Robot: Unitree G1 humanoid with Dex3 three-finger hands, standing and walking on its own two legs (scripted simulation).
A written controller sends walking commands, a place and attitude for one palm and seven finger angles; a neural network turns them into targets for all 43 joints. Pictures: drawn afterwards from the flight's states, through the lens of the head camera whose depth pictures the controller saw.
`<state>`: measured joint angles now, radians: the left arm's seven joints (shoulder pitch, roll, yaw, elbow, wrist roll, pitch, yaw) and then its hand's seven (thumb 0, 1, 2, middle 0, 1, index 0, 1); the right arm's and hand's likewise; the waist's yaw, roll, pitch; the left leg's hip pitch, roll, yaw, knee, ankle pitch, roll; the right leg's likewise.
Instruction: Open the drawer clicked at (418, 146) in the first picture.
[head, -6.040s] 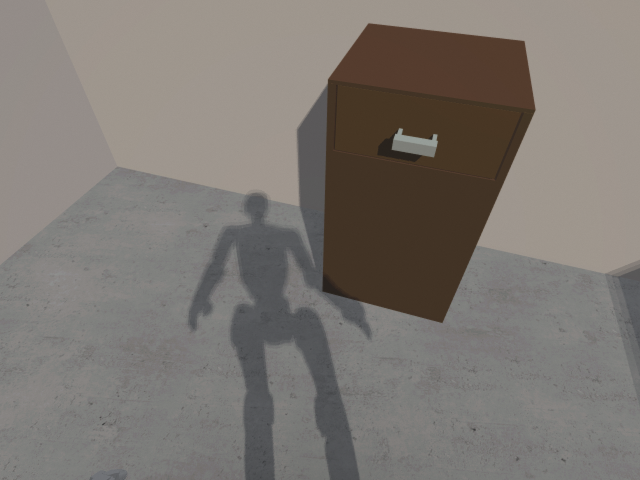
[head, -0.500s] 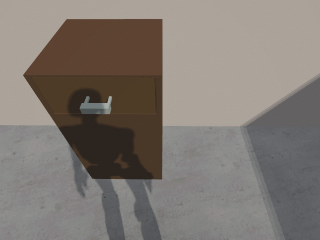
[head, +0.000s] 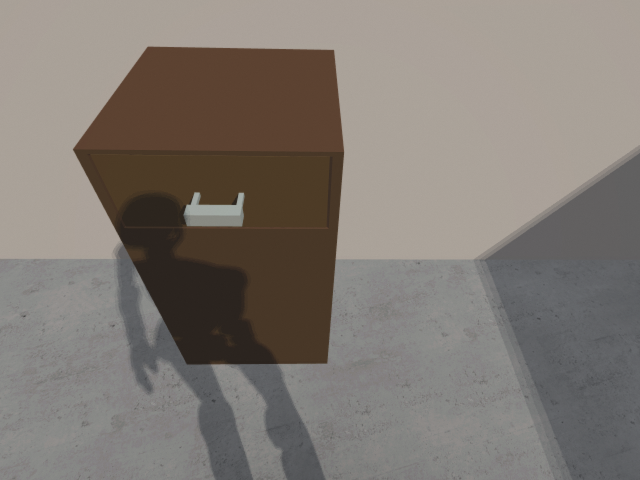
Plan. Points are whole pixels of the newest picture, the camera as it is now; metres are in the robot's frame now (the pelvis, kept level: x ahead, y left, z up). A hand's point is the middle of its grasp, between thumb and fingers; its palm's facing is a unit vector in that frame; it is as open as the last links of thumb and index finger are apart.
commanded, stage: shuffle to correct the standing spot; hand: left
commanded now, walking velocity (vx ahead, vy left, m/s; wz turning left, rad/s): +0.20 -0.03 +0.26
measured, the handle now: (216, 206) +0.57 +0.23 -0.02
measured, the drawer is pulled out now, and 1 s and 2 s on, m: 0.00 0.00 0.00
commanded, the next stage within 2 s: come to a stop and stand still in 0.22 s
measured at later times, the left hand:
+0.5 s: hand out of the picture -0.03 +0.12 -0.19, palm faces +0.14 -0.98 -0.12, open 7.4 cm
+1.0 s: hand out of the picture +0.13 +0.14 -0.17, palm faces +0.10 -0.97 -0.22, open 7.3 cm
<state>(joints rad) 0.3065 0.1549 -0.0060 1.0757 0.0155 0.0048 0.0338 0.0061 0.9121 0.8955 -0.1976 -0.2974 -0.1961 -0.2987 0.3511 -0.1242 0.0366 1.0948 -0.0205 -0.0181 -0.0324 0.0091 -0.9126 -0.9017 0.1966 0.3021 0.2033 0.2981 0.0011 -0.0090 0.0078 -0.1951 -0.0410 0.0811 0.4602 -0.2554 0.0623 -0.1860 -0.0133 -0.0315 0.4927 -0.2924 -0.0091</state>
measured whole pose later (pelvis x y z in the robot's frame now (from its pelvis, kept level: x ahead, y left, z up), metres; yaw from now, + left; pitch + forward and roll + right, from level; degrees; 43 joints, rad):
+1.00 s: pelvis +0.08 -0.05 +0.00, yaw +3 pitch -1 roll +1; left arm 0.22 0.17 0.02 1.01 0.01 0.01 0.04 0.00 0.92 0.90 -0.20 -0.30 -0.20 -0.30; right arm 0.25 -0.16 0.00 1.06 -0.02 0.02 -0.03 0.00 -0.92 -0.90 0.19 0.30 0.20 0.30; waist 0.00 -0.02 0.01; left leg -0.24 0.03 0.04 0.51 -0.26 -0.03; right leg -0.24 0.00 -0.10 0.56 -0.31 -0.06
